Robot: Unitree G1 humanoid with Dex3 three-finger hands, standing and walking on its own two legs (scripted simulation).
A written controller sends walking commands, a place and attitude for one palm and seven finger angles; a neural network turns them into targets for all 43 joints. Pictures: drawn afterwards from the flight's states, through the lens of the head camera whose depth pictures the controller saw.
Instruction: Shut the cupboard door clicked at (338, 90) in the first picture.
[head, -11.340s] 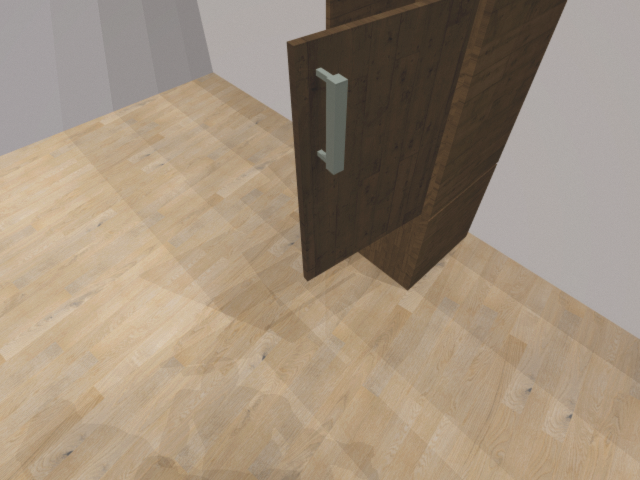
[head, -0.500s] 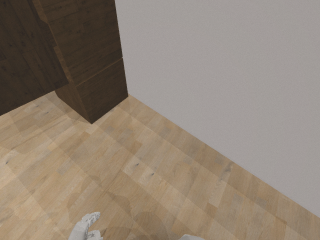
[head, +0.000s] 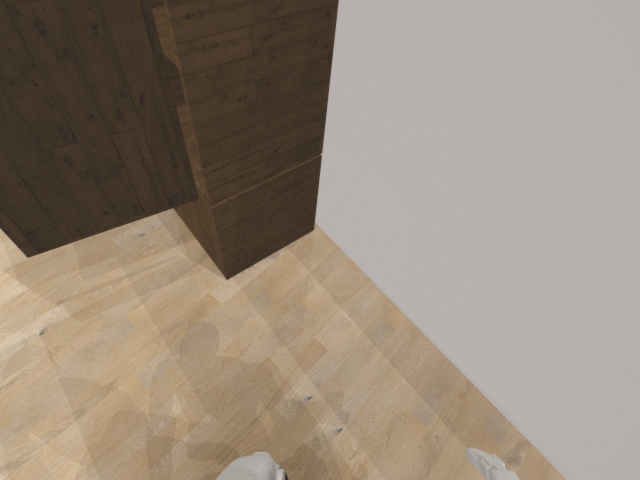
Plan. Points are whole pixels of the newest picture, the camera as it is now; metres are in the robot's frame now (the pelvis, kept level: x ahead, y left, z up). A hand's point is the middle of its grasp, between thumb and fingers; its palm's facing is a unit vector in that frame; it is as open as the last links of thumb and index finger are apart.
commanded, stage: turn to face it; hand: left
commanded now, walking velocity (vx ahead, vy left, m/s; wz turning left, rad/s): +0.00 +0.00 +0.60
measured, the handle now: out of the picture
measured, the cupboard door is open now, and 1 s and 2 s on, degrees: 82 82 82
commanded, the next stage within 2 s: take the last steps up to it in 0.88 s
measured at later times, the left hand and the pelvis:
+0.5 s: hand (193, 410) +0.21 +0.19 -0.13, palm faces +0.21 -0.95 -0.24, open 7.3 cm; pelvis +0.09 -0.03 +0.02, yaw +13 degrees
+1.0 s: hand out of the picture -0.03 +0.16 -0.18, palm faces +0.53 -0.82 -0.24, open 7.4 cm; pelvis +0.10 -0.01 +0.01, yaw +29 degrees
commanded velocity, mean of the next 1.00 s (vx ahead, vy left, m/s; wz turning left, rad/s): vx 0.01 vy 0.00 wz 0.46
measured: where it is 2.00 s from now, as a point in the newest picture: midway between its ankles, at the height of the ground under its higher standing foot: (261, 449)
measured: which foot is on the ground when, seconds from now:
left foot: down 0.00-0.52, up 0.54-0.92, down 0.94-1.00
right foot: up 0.00-0.50, down 0.52-0.94, up 0.96-1.00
